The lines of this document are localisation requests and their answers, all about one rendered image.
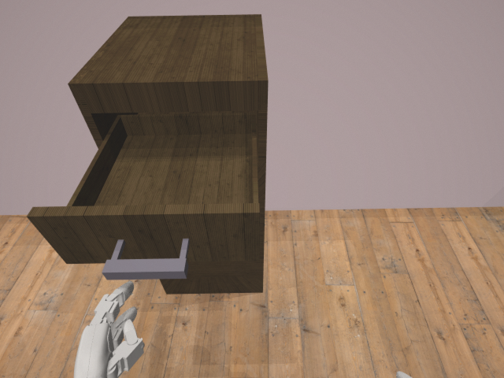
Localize handle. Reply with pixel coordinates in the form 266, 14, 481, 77
102, 239, 190, 280

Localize drawer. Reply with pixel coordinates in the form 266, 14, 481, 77
27, 113, 260, 264

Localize cabinet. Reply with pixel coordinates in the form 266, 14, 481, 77
68, 14, 268, 295

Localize robot left hand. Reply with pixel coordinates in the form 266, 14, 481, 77
74, 281, 144, 378

